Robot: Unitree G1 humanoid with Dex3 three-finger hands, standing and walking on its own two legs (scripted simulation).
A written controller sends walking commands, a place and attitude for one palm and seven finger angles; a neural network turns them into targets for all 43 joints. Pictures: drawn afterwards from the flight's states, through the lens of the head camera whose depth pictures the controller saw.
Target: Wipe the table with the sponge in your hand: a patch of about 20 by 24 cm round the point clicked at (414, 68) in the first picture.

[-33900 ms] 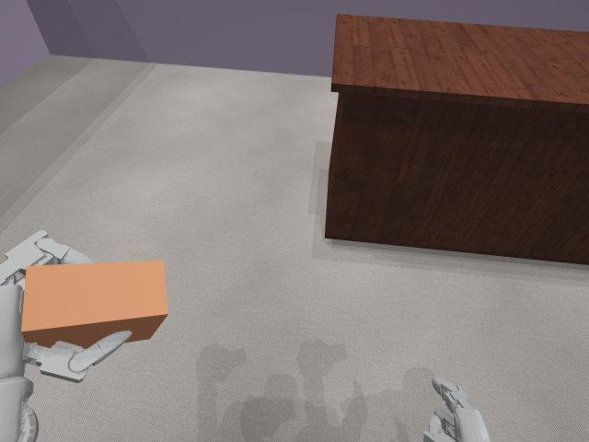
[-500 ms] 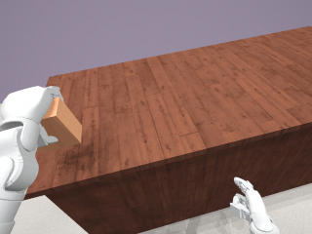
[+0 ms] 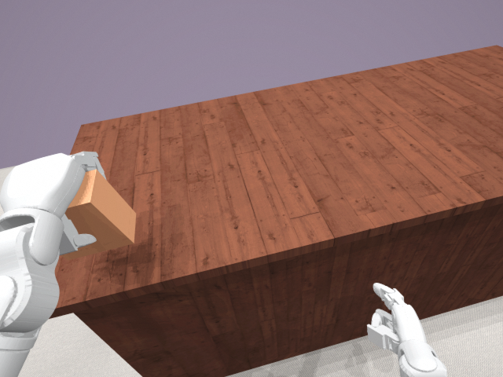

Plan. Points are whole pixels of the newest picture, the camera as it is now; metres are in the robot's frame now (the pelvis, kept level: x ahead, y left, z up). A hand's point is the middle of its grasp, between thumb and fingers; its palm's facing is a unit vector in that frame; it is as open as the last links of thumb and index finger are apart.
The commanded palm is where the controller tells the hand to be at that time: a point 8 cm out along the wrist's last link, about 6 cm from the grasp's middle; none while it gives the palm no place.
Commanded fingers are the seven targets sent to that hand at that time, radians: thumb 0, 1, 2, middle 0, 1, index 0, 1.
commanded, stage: bring the sponge back beside the body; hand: left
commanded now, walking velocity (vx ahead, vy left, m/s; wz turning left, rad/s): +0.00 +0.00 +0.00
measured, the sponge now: (89, 224) +0.25 +0.30 +0.16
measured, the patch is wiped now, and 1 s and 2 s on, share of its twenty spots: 1.00 1.00 1.00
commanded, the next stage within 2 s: step back with the hand held close in 1.18 s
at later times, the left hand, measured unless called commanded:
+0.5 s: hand (77, 226) +0.22 +0.28 +0.19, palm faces +0.21 -0.11 -0.97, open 9.5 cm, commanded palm +0.17 +0.28 +0.26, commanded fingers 0.00 0.10 1.30 -1.20 -1.60 -1.20 -1.60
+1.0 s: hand (73, 243) +0.19 +0.27 +0.19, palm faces +0.23 -0.13 -0.96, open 9.5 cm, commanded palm +0.15 +0.27 +0.26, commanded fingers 0.00 0.10 1.30 -1.20 -1.60 -1.20 -1.60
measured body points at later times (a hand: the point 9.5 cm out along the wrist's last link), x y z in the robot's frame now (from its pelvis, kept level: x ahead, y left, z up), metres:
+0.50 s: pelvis +0.00 +0.00 +0.00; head -0.04 -0.05 +0.45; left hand +0.20 +0.28 +0.24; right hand +0.27 -0.18 -0.05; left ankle +0.02 +0.13 -0.74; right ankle +0.02 -0.09 -0.74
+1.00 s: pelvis -0.01 -0.01 +0.00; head -0.05 -0.06 +0.44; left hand +0.18 +0.27 +0.24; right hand +0.26 -0.19 -0.06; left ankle +0.02 +0.13 -0.74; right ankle +0.02 -0.09 -0.74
